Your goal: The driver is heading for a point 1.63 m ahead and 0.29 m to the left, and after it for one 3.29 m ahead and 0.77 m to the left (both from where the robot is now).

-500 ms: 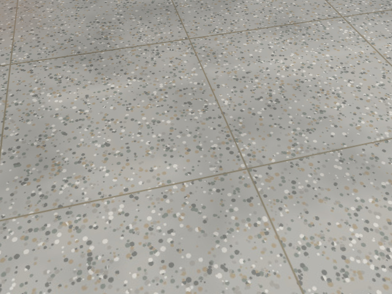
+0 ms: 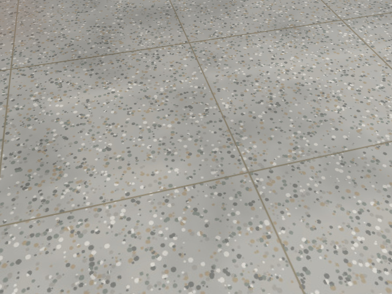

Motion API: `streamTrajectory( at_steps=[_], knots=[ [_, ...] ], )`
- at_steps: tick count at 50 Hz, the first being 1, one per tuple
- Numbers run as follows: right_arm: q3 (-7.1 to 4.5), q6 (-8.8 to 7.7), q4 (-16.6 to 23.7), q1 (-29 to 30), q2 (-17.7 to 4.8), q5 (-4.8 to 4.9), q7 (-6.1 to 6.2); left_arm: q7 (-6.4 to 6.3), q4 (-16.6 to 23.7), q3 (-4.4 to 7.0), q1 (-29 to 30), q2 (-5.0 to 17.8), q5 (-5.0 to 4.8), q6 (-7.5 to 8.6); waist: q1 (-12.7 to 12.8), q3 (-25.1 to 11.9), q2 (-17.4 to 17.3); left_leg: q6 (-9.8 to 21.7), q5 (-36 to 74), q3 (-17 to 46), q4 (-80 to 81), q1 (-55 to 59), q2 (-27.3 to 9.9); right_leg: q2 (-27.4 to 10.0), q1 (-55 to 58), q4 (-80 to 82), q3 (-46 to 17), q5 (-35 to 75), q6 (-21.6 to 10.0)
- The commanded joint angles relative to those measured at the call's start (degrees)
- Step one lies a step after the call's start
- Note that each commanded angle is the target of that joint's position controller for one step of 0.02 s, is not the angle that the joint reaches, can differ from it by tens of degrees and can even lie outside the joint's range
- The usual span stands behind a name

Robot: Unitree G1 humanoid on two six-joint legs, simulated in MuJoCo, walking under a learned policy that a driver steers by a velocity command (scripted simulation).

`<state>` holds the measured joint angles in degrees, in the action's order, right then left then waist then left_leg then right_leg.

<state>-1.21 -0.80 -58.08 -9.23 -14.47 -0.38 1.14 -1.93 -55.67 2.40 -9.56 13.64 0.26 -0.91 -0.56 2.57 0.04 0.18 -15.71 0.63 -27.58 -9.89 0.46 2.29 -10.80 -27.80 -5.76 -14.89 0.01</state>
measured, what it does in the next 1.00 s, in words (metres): walks ahead: left foot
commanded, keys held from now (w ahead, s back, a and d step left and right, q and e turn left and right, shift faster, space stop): no key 0.04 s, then w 0.96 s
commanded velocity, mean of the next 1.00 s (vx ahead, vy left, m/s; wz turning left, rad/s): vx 0.36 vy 0.00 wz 0.00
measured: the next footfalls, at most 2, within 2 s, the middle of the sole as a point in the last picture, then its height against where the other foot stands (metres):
left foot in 0.74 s outside the picture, level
right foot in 1.30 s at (235, 232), level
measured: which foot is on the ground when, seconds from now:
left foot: down 0.00-0.30, up 0.32-0.72, down 0.74-1.00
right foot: down 0.00-0.76, up 0.78-1.00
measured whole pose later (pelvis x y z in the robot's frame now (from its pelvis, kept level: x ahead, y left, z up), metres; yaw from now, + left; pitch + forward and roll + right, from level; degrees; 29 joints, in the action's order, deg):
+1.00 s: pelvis +0.38 +0.03 +0.01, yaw +0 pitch +0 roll +2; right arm -2.5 -5.7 -56.3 -16.9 -14.1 -0.3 -1.9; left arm -1.1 -53.6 3.3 -10.2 15.9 -0.8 4.7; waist -2.2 1.3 2.0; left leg 5.0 -8.1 -3.9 -16.3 -8.4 4.8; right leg -7.6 -35.0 -59.6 -2.3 -12.0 -1.8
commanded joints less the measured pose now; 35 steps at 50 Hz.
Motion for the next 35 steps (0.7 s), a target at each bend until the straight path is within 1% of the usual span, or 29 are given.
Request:
streamTrajectory(
  at_steps=[1,2,3,5,6,7,8,9,10,11,12,13,14,15,16,17,18,19,20,21,22,23,25,28,30,32,33,34,35],
  knots=[
    [-1.03,-0.54,1.40,-0.10,-6.45,0.00,0.30,-0.24,0.86,1.13,0.22,6.44,-0.03,0.58,0.10,-1.85,0.00,0.89,6.78,2.27,5.09,-1.28,-2.38,-2.69,0.83,4.08,-1.90,10.84,-1.42],
    [-0.99,-0.53,1.14,-0.32,-6.40,0.00,0.34,-0.25,0.39,1.08,0.19,6.39,-0.03,0.59,0.11,-1.76,0.01,0.92,6.60,2.25,5.17,-1.33,-2.34,-2.65,0.77,4.16,-1.81,10.62,-1.38],
    [-0.88,-0.46,0.41,-1.44,-6.00,0.01,0.41,-0.29,-0.52,0.92,-0.70,5.87,-0.05,0.53,0.12,-2.88,-0.17,1.11,0.83,1.87,5.71,-0.99,-1.84,-1.91,1.10,4.27,-1.02,5.05,-1.45],
    [-1.45,-0.17,0.28,-1.86,-7.59,0.71,0.77,-0.42,-1.08,1.14,-0.92,6.41,-0.65,0.53,0.01,-0.05,-1.96,3.21,-17.63,3.49,6.60,-3.30,-1.88,0.41,-3.56,1.86,1.16,-14.06,-2.37],
    [-1.63,-0.30,0.44,-2.50,-8.20,0.95,0.94,-0.39,-0.82,1.13,-0.40,6.54,-0.78,0.95,-0.36,2.34,-2.94,4.95,-24.81,6.62,8.35,-4.48,-3.75,0.54,-7.26,0.49,1.58,-19.18,-2.84],
    [-1.91,-0.75,0.26,-4.19,-9.12,1.26,0.99,-0.21,-0.30,1.01,0.64,6.11,-0.95,1.76,-1.08,4.18,-4.56,7.11,-29.22,11.42,10.83,-3.99,-6.92,0.36,-10.95,-2.10,2.20,-19.18,-3.01],
    [-2.43,-1.35,-0.35,-6.50,-10.53,1.56,0.95,0.16,0.21,0.73,1.65,4.78,-1.17,2.80,-1.66,4.78,-7.55,9.77,-31.97,18.19,14.45,-2.06,-11.58,0.64,-13.63,-6.82,4.23,-14.92,-2.61],
    [-3.04,-1.84,-0.70,-7.37,-11.95,1.67,0.92,0.56,0.57,0.57,2.32,3.99,-1.39,3.73,-1.57,5.37,-10.02,12.46,-32.43,24.65,17.69,-1.56,-16.67,-0.44,-14.99,-11.75,5.81,-10.06,-2.32],
    [-3.22,-2.20,-0.47,-7.35,-11.91,1.57,0.88,0.95,0.70,0.68,2.89,4.40,-1.50,4.38,-1.54,6.02,-9.31,13.77,-30.41,27.18,19.03,-2.89,-18.77,-2.25,-15.16,-14.32,5.04,-8.89,-2.67],
    [-3.17,-2.49,0.16,-6.20,-11.55,1.48,0.68,1.33,0.46,0.73,2.06,4.28,-1.67,4.86,-0.55,5.85,-8.79,13.61,-27.88,26.51,18.88,-3.72,-18.85,-3.04,-14.10,-14.32,5.01,-10.01,-3.26],
    [-3.08,-2.60,1.04,-4.12,-11.10,1.82,0.37,1.62,-0.06,0.64,0.58,3.78,-1.86,5.24,0.86,5.70,-8.74,12.35,-24.97,23.33,18.01,-5.21,-17.50,-3.37,-10.79,-9.95,5.69,-10.78,-3.97],
    [-2.98,-2.39,2.15,-1.05,-10.67,2.36,0.11,1.78,-1.49,0.78,-2.58,3.68,-1.99,5.55,3.14,5.19,-8.31,10.14,-21.66,17.87,16.32,-9.15,-14.33,-2.71,-2.68,-2.23,7.10,-7.80,-4.63],
    [-2.87,-2.21,2.88,-0.01,-10.10,2.40,-0.06,1.73,-3.74,1.32,-6.56,4.23,-1.86,5.57,4.64,3.83,-7.33,8.19,-17.40,12.96,12.79,-12.92,-10.44,-0.79,5.95,1.91,8.19,-2.47,-4.19],
    [-2.34,-2.39,3.60,0.79,-8.26,2.13,-0.19,1.67,-5.57,1.93,-11.22,5.58,-1.58,5.43,6.06,1.90,-3.60,6.26,-11.57,8.38,5.47,-16.40,-7.13,-2.65,12.41,3.82,4.20,-1.07,-4.35],
    [-1.16,-2.95,4.86,1.63,-4.11,1.52,-0.56,1.35,-6.88,2.91,-18.14,9.38,-1.51,5.46,7.74,-1.15,8.90,2.67,-7.37,-0.21,-12.53,-24.10,-0.95,-12.74,20.01,11.59,-12.71,-9.13,-8.22],
    [-1.27,-4.00,7.25,2.72,-4.03,2.01,-0.34,2.20,-7.67,3.69,-22.90,14.22,-1.10,5.99,8.68,-1.25,18.07,1.62,-16.36,-0.89,-26.15,-33.87,2.76,-22.88,22.60,18.46,-32.96,-14.31,-15.91],
    [-1.93,-4.64,7.19,2.66,-6.84,2.99,-0.53,2.41,-6.68,2.32,-18.70,10.11,-0.56,6.90,6.06,1.98,9.85,2.43,-16.15,3.54,-35.47,-38.44,-1.13,-24.12,20.42,17.99,-32.96,-15.46,-16.95],
    [-1.95,-5.17,6.62,1.39,-6.87,3.44,-1.11,2.55,-5.24,1.55,-15.43,7.42,-0.66,7.57,4.39,3.32,6.87,3.54,-10.25,4.69,-38.05,-40.43,-3.37,-21.71,19.89,17.83,-27.07,-13.59,-14.98],
    [-2.09,-5.54,6.08,0.89,-6.69,3.00,-1.37,2.78,-4.31,1.29,-13.32,7.24,-0.78,7.80,3.41,3.13,5.27,3.99,-5.24,3.64,-37.65,-40.70,-5.09,-19.63,19.41,18.26,-21.77,-9.64,-12.90],
    [-2.44,-5.77,6.27,1.93,-7.16,2.37,-1.55,2.90,-3.81,0.92,-12.22,6.75,-0.90,7.61,3.05,3.74,4.36,3.76,-1.54,3.08,-35.68,-40.85,-6.38,-18.54,18.76,18.75,-17.55,-2.48,-11.50],
    [-2.59,-5.79,6.56,2.77,-6.86,1.93,-1.91,2.82,-3.82,0.29,-12.65,5.20,-0.62,7.18,2.94,3.26,4.52,3.23,1.25,2.25,-33.50,-38.64,-7.19,-16.73,17.30,19.17,-13.14,4.21,-10.40],
    [-2.46,-5.65,6.77,3.10,-5.84,1.69,-2.27,2.57,-4.07,0.03,-13.91,4.68,-0.40,6.77,3.03,2.60,5.37,2.37,3.22,0.97,-31.46,-37.00,-7.12,-15.42,16.47,19.47,-9.84,9.78,-10.19],
    [-1.90,-5.22,8.26,6.40,-3.95,1.39,-2.59,1.76,-4.19,0.03,-15.43,5.76,-0.26,6.11,3.73,2.95,4.89,0.47,6.65,-1.15,-25.49,-35.69,-6.49,-14.03,14.34,20.19,-5.44,16.31,-10.63],
    [-0.73,-4.97,11.47,14.00,-1.98,1.57,-2.81,0.87,-3.81,0.29,-16.33,8.04,-0.15,5.82,5.20,4.83,4.55,-0.55,13.93,-3.65,-11.92,-28.49,-4.10,-12.23,7.57,22.44,-1.14,16.14,-10.23],
    [-0.58,-4.80,12.71,16.53,-2.62,1.91,-3.07,0.75,-4.41,0.58,-18.32,8.78,-0.58,5.93,5.54,5.76,5.39,-0.12,16.67,-4.25,-7.39,-24.82,-2.94,-13.26,6.75,23.79,-0.47,15.57,-10.42],
    [-0.75,-4.77,13.87,17.48,-3.82,2.21,-3.45,0.70,-4.83,0.85,-18.57,8.75,-1.29,5.92,4.45,6.44,5.61,1.40,17.32,-2.74,-4.37,-24.27,-3.09,-15.16,9.87,23.15,0.02,17.93,-9.81],
    [-1.00,-4.88,14.19,17.21,-4.62,2.20,-3.65,0.67,-4.82,1.05,-18.21,8.87,-1.43,5.76,3.53,5.95,5.43,2.31,16.69,-2.35,-3.23,-23.65,-2.96,-16.04,12.15,21.83,0.42,20.94,-9.25],
    [-1.46,-5.01,14.10,15.62,-5.68,2.14,-3.79,0.66,-4.58,1.30,-17.40,9.31,-1.33,5.52,2.04,4.42,5.58,3.27,15.60,-2.36,-2.66,-21.32,-2.38,-16.63,14.29,19.31,1.03,27.48,-8.52],
    [-2.15,-5.05,13.55,12.54,-7.05,2.04,-3.76,0.65,-4.20,1.63,-16.49,10.09,-1.08,5.18,0.01,1.48,6.48,4.25,14.04,-3.21,-3.17,-16.70,-0.97,-16.80,15.89,15.11,1.76,38.03,-7.82]
  ],
)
